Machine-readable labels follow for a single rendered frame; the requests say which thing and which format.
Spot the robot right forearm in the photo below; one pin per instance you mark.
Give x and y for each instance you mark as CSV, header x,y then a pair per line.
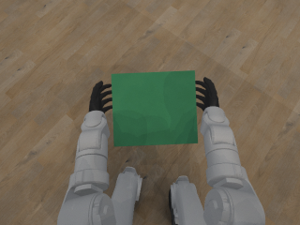
x,y
223,163

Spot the right robot thigh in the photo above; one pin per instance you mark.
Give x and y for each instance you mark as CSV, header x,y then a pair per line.
x,y
186,202

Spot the left robot upper arm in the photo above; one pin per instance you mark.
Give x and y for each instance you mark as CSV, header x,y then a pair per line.
x,y
92,209

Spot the right robot upper arm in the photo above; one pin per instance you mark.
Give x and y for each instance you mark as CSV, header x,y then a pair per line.
x,y
229,206

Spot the robot left hand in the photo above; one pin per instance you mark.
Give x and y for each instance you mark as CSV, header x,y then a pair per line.
x,y
96,103

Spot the robot right hand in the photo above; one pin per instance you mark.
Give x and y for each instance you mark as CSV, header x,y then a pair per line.
x,y
210,93

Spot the robot left shin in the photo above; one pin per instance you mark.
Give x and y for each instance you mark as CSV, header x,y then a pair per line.
x,y
127,169

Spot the robot left forearm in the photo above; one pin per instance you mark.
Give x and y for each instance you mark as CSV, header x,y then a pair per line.
x,y
90,171

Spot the carton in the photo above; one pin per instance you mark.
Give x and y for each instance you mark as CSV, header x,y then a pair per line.
x,y
154,108

